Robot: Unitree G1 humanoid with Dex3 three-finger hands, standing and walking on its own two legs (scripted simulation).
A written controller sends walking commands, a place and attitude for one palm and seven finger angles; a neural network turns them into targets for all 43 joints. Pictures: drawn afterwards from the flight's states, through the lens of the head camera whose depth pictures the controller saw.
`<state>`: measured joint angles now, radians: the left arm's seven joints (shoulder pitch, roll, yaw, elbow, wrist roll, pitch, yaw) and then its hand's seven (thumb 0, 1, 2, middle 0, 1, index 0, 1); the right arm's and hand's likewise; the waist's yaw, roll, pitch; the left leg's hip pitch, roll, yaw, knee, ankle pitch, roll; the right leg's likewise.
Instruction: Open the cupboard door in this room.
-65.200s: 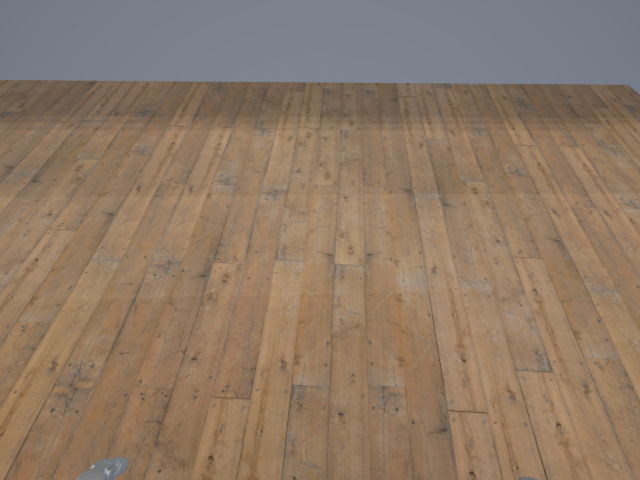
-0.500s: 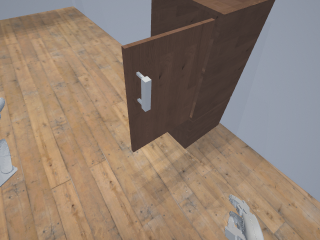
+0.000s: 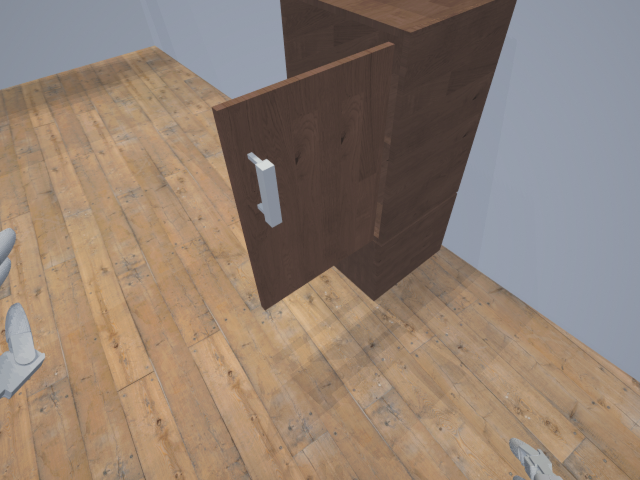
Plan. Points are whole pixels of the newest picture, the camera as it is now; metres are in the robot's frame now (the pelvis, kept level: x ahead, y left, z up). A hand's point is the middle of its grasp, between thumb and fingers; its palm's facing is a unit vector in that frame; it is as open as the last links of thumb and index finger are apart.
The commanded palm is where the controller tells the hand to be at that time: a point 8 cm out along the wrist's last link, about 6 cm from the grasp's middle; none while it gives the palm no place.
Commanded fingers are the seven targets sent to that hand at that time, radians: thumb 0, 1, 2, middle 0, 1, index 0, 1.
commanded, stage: let the arm hang, fingers relaxed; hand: left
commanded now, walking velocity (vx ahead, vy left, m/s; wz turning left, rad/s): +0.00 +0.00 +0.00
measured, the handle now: (263, 189) +0.62 +0.14 +0.00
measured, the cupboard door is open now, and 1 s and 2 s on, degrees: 89 89 89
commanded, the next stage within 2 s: look to check the result in 1.20 s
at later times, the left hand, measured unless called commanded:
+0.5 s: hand out of the picture -0.01 +0.22 -0.18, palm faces +0.07 -0.98 -0.19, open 7.0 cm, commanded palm none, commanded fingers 0.00 0.90 0.90 -0.20 -0.30 -0.20 -0.30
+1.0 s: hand out of the picture +0.02 +0.26 -0.16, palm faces +0.03 -0.96 -0.29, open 7.4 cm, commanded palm none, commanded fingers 0.00 0.90 0.90 -0.20 -0.30 -0.20 -0.30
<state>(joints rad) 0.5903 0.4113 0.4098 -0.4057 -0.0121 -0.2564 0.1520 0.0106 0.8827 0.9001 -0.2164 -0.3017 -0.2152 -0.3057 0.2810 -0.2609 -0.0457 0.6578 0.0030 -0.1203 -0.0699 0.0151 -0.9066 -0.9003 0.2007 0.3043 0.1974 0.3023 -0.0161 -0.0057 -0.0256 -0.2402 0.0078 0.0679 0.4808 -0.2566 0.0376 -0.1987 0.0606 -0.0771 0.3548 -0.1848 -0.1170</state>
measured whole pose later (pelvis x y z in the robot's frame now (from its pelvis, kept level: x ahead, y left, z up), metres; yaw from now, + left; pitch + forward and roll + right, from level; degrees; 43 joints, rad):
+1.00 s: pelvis -0.02 +0.05 +0.00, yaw +1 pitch -1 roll +0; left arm 0.17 0.23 0.02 1.14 0.02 -0.01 0.01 0.00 0.91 0.90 -0.20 -0.30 -0.20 -0.30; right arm 0.22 -0.23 0.00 1.13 -0.02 0.01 -0.02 0.01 -0.91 -0.90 0.20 0.30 0.20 0.30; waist 0.00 0.03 0.04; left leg -0.16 -0.04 0.03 0.35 -0.18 0.04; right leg -0.17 0.02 -0.09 0.37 -0.18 -0.06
